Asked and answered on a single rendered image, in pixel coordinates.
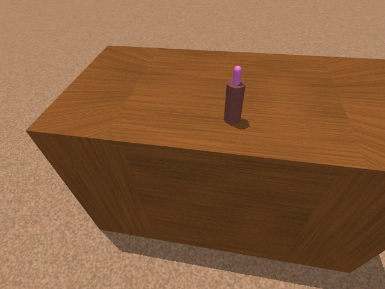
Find bottle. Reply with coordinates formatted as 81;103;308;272
224;66;246;125

